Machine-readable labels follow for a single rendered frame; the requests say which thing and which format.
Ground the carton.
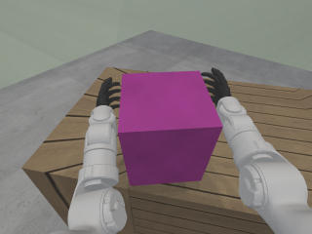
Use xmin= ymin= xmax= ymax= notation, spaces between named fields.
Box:
xmin=117 ymin=70 xmax=223 ymax=186

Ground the right robot hand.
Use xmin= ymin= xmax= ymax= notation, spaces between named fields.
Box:
xmin=201 ymin=68 xmax=232 ymax=107

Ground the left robot hand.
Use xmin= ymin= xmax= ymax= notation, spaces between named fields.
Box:
xmin=96 ymin=77 xmax=121 ymax=109

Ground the left robot forearm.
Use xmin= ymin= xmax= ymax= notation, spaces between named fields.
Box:
xmin=67 ymin=105 xmax=119 ymax=226

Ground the robot right upper arm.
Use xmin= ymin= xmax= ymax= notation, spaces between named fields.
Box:
xmin=238 ymin=162 xmax=312 ymax=234

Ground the robot left upper arm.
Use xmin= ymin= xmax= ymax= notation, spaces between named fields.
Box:
xmin=50 ymin=187 xmax=128 ymax=234

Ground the right robot forearm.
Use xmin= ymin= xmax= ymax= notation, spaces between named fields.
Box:
xmin=216 ymin=97 xmax=308 ymax=200

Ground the pedestal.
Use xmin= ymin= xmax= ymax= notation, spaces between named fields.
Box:
xmin=21 ymin=67 xmax=312 ymax=234

